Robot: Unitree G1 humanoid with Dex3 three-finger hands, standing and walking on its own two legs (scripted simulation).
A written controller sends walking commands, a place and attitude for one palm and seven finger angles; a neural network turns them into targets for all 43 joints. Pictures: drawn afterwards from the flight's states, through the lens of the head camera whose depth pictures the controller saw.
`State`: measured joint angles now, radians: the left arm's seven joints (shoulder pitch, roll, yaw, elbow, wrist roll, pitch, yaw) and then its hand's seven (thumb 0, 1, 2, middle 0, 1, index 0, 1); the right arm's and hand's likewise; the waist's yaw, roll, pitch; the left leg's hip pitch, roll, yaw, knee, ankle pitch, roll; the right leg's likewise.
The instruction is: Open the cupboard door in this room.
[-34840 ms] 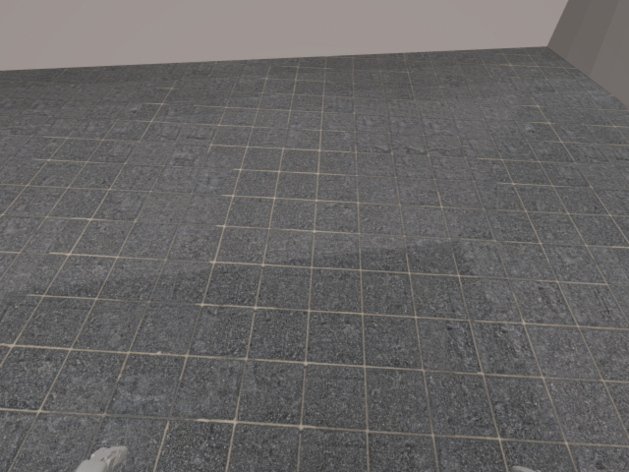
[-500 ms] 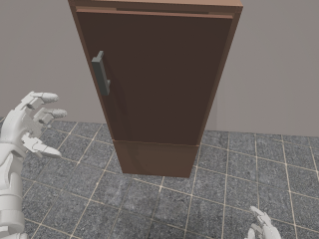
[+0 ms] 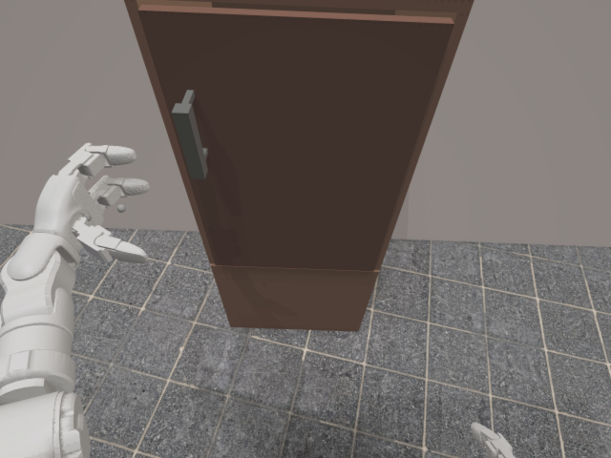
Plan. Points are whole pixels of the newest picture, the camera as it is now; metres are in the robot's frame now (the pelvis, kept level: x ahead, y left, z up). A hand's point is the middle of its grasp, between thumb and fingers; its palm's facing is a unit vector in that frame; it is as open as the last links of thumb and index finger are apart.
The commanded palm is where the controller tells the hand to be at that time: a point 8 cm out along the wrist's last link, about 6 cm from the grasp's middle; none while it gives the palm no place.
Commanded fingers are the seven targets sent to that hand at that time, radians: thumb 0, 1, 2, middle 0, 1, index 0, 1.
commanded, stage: move the hooked fingers beside the handle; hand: left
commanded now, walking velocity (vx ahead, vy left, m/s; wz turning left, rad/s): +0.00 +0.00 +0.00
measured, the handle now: (194, 135) +0.56 +0.19 +0.10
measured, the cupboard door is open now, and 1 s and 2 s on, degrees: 0 0 0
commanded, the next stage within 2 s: slide the fingers in behind the handle in 1.92 s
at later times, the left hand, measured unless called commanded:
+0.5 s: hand (134, 169) +0.45 +0.25 +0.12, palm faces -0.02 -1.00 +0.02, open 14.0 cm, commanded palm +0.44 +0.31 +0.11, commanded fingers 0.00 -0.50 0.30 -0.30 -1.20 -0.30 -1.20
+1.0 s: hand (138, 149) +0.51 +0.26 +0.11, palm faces -0.02 -1.00 +0.01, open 14.0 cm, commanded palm +0.49 +0.31 +0.10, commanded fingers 0.00 -0.50 0.30 -0.30 -1.20 -0.30 -1.20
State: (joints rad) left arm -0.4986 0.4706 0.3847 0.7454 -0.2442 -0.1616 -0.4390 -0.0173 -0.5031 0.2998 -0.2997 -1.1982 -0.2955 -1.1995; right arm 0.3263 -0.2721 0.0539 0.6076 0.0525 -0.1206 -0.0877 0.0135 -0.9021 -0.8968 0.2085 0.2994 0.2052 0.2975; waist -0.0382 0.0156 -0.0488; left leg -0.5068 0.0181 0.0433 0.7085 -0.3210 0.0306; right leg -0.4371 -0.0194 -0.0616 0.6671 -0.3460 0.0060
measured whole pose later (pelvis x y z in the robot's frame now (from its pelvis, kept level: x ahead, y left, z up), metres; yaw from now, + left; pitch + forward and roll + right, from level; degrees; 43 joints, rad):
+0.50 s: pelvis +0.00 -0.01 -0.01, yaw -1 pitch +12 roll -2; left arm -0.83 0.66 0.46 1.16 -0.19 -0.26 -0.51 -0.02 -0.50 0.30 -0.30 -1.20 -0.30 -1.20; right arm 0.38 -0.31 0.04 0.65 0.05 -0.02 -0.09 0.01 -0.90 -0.90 0.21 0.30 0.20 0.30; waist -0.11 0.00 -0.06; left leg -0.65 0.05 0.03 0.78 -0.34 0.02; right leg -0.58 0.01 -0.07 0.73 -0.36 -0.01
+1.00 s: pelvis +0.01 +0.00 -0.02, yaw -3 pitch +17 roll -3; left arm -0.91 0.76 0.52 1.22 -0.14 -0.26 -0.52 -0.02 -0.50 0.30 -0.30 -1.20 -0.30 -1.20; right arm 0.44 -0.30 0.05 0.61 0.03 0.07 -0.06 0.01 -0.90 -0.90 0.21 0.30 0.21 0.30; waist -0.16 0.01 -0.08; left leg -0.75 0.06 0.05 0.83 -0.38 0.03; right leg -0.67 0.02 -0.05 0.74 -0.37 0.00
